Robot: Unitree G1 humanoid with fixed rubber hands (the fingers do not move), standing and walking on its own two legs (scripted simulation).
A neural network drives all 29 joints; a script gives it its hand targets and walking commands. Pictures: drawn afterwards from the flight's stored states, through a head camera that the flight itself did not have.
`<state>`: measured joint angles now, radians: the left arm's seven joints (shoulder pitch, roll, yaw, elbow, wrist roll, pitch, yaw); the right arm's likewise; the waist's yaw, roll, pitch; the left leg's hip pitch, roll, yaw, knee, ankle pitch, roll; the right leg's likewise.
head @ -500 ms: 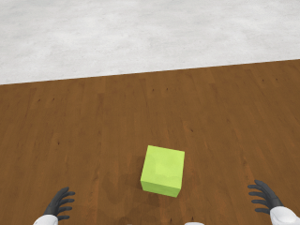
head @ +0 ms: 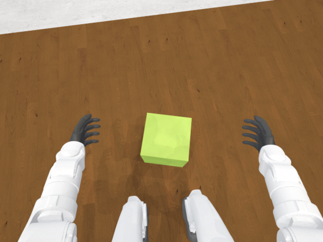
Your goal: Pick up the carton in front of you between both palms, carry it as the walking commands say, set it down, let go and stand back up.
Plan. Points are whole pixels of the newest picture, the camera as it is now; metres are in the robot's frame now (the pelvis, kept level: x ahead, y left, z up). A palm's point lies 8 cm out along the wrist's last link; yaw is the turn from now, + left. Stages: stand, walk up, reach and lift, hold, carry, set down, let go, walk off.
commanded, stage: reach and lift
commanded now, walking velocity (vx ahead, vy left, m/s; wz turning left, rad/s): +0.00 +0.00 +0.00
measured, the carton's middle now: (166, 142) +0.46 -0.04 -0.57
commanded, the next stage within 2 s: none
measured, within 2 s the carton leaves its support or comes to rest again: neither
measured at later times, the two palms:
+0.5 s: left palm (108, 99) +0.52 +0.15 -0.15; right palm (231, 114) +0.44 -0.22 -0.15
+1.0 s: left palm (123, 128) +0.50 +0.15 -0.40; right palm (213, 137) +0.42 -0.23 -0.39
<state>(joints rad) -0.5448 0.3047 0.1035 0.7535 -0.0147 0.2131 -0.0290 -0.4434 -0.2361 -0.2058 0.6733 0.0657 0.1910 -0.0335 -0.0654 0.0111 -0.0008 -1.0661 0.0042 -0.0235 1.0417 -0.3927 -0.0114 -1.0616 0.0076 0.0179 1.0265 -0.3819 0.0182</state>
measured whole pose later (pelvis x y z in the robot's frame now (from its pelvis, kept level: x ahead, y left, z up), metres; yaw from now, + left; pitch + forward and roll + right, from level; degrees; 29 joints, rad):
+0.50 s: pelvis -0.03 +0.01 -0.05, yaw +0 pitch +44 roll -2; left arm -1.28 0.34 0.25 1.04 0.10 0.18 -0.06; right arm -1.04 -0.11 -0.44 0.75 -0.03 0.16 -0.09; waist -0.12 0.03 -0.01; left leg -1.59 -0.02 -0.04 1.15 -0.32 -0.01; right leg -1.57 0.00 0.02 1.12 -0.31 0.04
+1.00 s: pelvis -0.05 +0.01 -0.24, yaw -3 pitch +49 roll -3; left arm -1.29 0.40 0.05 0.98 -0.11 0.12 0.06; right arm -1.11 -0.21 -0.29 0.83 0.16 0.08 -0.13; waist -0.09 0.01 0.05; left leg -2.21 -0.05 -0.07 1.90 -0.54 -0.03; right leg -2.19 0.05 0.03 1.85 -0.52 0.06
